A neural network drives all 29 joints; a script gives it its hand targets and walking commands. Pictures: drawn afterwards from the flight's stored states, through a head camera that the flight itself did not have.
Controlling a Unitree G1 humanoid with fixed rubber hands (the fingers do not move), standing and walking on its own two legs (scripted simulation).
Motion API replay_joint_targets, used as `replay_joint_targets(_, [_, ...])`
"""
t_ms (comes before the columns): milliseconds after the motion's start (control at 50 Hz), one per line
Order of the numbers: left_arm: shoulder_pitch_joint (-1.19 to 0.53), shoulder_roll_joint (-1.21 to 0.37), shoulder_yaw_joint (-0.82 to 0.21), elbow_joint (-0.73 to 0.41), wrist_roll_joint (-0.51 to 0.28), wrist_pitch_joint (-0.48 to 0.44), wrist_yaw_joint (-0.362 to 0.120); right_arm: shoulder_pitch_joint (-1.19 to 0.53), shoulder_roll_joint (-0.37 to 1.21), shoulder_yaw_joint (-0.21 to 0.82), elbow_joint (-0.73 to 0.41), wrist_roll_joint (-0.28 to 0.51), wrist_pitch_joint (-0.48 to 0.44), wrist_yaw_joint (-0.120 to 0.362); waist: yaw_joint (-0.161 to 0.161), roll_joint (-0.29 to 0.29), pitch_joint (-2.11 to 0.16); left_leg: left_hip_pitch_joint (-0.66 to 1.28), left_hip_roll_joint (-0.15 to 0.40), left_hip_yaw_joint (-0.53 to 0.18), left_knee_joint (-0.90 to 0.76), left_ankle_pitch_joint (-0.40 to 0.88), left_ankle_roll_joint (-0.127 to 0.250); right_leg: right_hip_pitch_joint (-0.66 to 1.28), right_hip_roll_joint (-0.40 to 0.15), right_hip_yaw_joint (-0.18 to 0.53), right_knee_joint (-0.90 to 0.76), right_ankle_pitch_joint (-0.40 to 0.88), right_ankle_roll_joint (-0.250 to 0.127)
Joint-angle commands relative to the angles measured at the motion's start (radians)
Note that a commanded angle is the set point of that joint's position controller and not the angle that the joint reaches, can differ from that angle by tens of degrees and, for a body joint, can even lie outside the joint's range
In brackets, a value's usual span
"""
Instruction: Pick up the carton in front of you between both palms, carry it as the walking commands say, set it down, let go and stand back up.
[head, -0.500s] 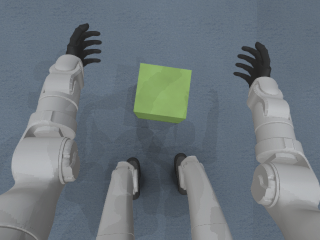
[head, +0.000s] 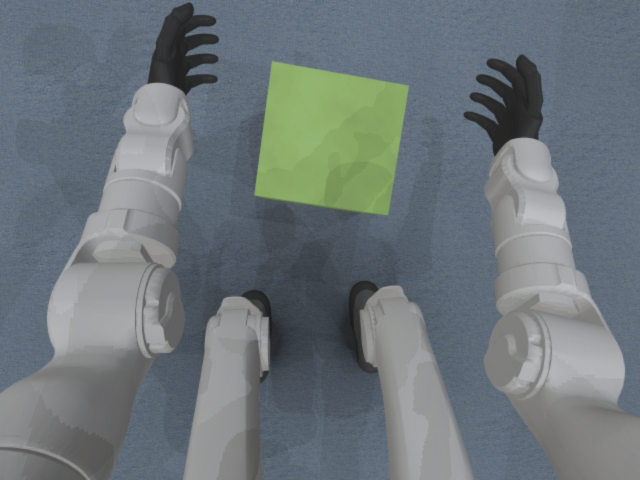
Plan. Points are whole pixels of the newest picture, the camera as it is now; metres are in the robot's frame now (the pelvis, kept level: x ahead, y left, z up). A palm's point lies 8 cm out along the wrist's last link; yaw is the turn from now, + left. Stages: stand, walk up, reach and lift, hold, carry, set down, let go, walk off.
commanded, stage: reach and lift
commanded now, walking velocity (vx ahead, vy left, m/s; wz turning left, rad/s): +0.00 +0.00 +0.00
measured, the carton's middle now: (325, 151) +0.48 -0.04 -0.44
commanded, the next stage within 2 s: none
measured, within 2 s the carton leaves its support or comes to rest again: leaves its support in 1.34 s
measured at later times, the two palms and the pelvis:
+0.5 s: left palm (214, 126) +0.51 +0.14 -0.35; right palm (439, 159) +0.45 -0.22 -0.35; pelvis -0.06 +0.00 -0.18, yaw -1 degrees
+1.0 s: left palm (225, 126) +0.52 +0.13 -0.37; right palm (427, 157) +0.46 -0.21 -0.37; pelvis -0.05 +0.00 -0.19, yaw -2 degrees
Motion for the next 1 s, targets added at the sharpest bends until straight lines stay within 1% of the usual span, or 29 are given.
replay_joint_targets(0, [-0.237, 0.111, -0.055, -0.121, -0.058, -0.025, 0.026, -0.152, -0.146, 0.034, -0.083, 0.050, -0.027, -0.015, -0.034, 0.089, -0.972, 0.565, -0.038, 0.048, 0.097, 0.522, -0.016, 0.375, 0.044, -0.088, 0.074, 0.532, 0.046])
replay_joint_targets(40, [-0.271, 0.135, -0.096, -0.148, -0.097, -0.023, 0.037, -0.182, -0.177, 0.071, -0.095, 0.089, -0.026, -0.028, -0.039, 0.097, -1.036, 0.577, -0.036, 0.053, 0.162, 0.513, -0.018, 0.367, 0.043, -0.095, 0.135, 0.519, 0.048])
replay_joint_targets(80, [-0.312, 0.152, -0.133, -0.159, -0.133, -0.017, 0.045, -0.219, -0.201, 0.105, -0.101, 0.131, -0.021, -0.040, -0.041, 0.108, -1.073, 0.589, -0.034, 0.058, 0.219, 0.484, -0.019, 0.336, 0.040, -0.105, 0.189, 0.479, 0.048])
replay_joint_targets(160, [-0.412, 0.195, -0.173, -0.174, -0.185, 0.002, 0.059, -0.310, -0.244, 0.146, -0.120, 0.193, 0.000, -0.059, -0.041, 0.121, -1.108, 0.580, -0.024, 0.071, 0.298, 0.357, -0.020, 0.300, 0.031, -0.123, 0.272, 0.360, 0.042])
replay_joint_targets(200, [-0.460, 0.212, -0.181, -0.144, -0.198, 0.015, 0.062, -0.360, -0.254, 0.157, -0.099, 0.208, 0.016, -0.067, -0.039, 0.116, -1.060, 0.525, -0.017, 0.076, 0.322, 0.254, -0.018, 0.280, 0.022, -0.126, 0.304, 0.279, 0.040])
replay_joint_targets(260, [-0.521, 0.229, -0.187, -0.064, -0.212, 0.024, 0.059, -0.438, -0.257, 0.169, -0.040, 0.213, 0.029, -0.075, -0.035, 0.100, -0.945, 0.421, -0.005, 0.079, 0.355, 0.119, -0.013, 0.238, 0.007, -0.125, 0.349, 0.167, 0.038])
replay_joint_targets(340, [-0.574, 0.243, -0.197, 0.051, -0.227, 0.012, 0.049, -0.516, -0.261, 0.179, 0.064, 0.202, 0.022, -0.077, -0.037, 0.075, -0.802, 0.313, 0.007, 0.073, 0.408, 0.035, -0.008, 0.197, -0.005, -0.119, 0.406, 0.092, 0.035])
replay_joint_targets(420, [-0.606, 0.259, -0.210, 0.124, -0.242, -0.014, 0.040, -0.568, -0.267, 0.187, 0.143, 0.193, 0.000, -0.078, -0.038, 0.055, -0.720, 0.242, 0.014, 0.064, 0.465, 0.038, -0.009, 0.196, -0.011, -0.105, 0.464, 0.107, 0.033])
replay_joint_targets(460, [-0.625, 0.269, -0.219, 0.130, -0.251, -0.029, 0.039, -0.594, -0.274, 0.195, 0.157, 0.197, -0.014, -0.080, -0.037, 0.051, -0.720, 0.231, 0.017, 0.061, 0.496, 0.066, -0.010, 0.214, -0.012, -0.096, 0.495, 0.145, 0.032])
replay_joint_targets(500, [-0.648, 0.284, -0.231, 0.110, -0.264, -0.044, 0.042, -0.621, -0.286, 0.205, 0.147, 0.209, -0.028, -0.085, -0.038, 0.051, -0.762, 0.247, 0.018, 0.059, 0.525, 0.103, -0.010, 0.239, -0.011, -0.093, 0.523, 0.194, 0.030])
replay_joint_targets(520, [-0.661, 0.289, -0.241, 0.093, -0.267, -0.049, 0.045, -0.635, -0.292, 0.206, 0.133, 0.218, -0.035, -0.089, -0.045, 0.063, -0.777, 0.264, 0.019, 0.058, 0.536, 0.121, -0.010, 0.228, -0.009, -0.093, 0.532, 0.215, 0.028])
replay_joint_targets(540, [-0.671, 0.289, -0.252, 0.081, -0.268, -0.052, 0.049, -0.640, -0.297, 0.211, 0.127, 0.231, -0.040, -0.090, -0.044, 0.081, -0.795, 0.281, 0.018, 0.060, 0.551, 0.152, -0.013, 0.233, -0.007, -0.090, 0.544, 0.245, 0.024])
replay_joint_targets(560, [-0.687, 0.294, -0.250, 0.057, -0.270, -0.055, 0.051, -0.645, -0.304, 0.219, 0.123, 0.238, -0.046, -0.092, -0.037, 0.084, -0.792, 0.252, 0.014, 0.066, 0.561, 0.163, -0.014, 0.254, -0.006, -0.083, 0.552, 0.260, 0.019])
replay_joint_targets(580, [-0.694, 0.294, -0.259, 0.044, -0.275, -0.057, 0.052, -0.645, -0.302, 0.225, 0.124, 0.244, -0.049, -0.095, -0.040, 0.080, -0.791, 0.243, 0.013, 0.067, 0.570, 0.179, -0.013, 0.272, -0.003, -0.082, 0.562, 0.288, 0.018])
replay_joint_targets(640, [-0.682, 0.291, -0.284, 0.025, -0.297, -0.060, 0.047, -0.615, -0.284, 0.240, 0.128, 0.256, -0.050, -0.103, -0.048, 0.082, -0.821, 0.275, 0.011, 0.068, 0.596, 0.236, -0.010, 0.309, 0.004, -0.084, 0.579, 0.349, 0.018])
replay_joint_targets(680, [-0.653, 0.278, -0.297, 0.030, -0.305, -0.058, 0.046, -0.584, -0.268, 0.249, 0.127, 0.261, -0.047, -0.106, -0.047, 0.090, -0.848, 0.305, 0.008, 0.071, 0.602, 0.260, -0.009, 0.316, 0.009, -0.089, 0.583, 0.366, 0.018])
replay_joint_targets(720, [-0.608, 0.256, -0.297, 0.062, -0.302, -0.055, 0.048, -0.548, -0.250, 0.254, 0.145, 0.263, -0.045, -0.104, -0.041, 0.096, -0.833, 0.308, 0.006, 0.071, 0.597, 0.263, -0.011, 0.293, 0.012, -0.094, 0.583, 0.357, 0.020])
replay_joint_targets(760, [-0.575, 0.238, -0.285, 0.098, -0.290, -0.053, 0.047, -0.530, -0.233, 0.249, 0.164, 0.255, -0.044, -0.099, -0.033, 0.087, -0.771, 0.264, 0.005, 0.069, 0.587, 0.235, -0.011, 0.256, 0.011, -0.093, 0.578, 0.326, 0.023])
replay_joint_targets(800, [-0.565, 0.230, -0.270, 0.108, -0.276, -0.055, 0.046, -0.533, -0.229, 0.241, 0.160, 0.243, -0.046, -0.096, -0.028, 0.076, -0.738, 0.232, 0.005, 0.066, 0.580, 0.215, -0.011, 0.234, 0.011, -0.093, 0.576, 0.310, 0.025])
replay_joint_targets(900, [-0.599, 0.234, -0.253, 0.106, -0.263, -0.060, 0.050, -0.569, -0.237, 0.225, 0.145, 0.225, -0.050, -0.097, -0.025, 0.062, -0.712, 0.212, 0.004, 0.059, 0.567, 0.180, -0.008, 0.208, 0.013, -0.095, 0.570, 0.275, 0.025])
replay_joint_targets(980, [-0.654, 0.174, -0.300, 0.102, -0.285, -0.059, 0.051, -0.623, -0.194, 0.259, 0.136, 0.245, -0.049, -0.097, -0.032, 0.071, -0.714, 0.235, -0.001, 0.055, 0.553, 0.160, -0.006, 0.201, 0.015, -0.094, 0.558, 0.242, 0.021])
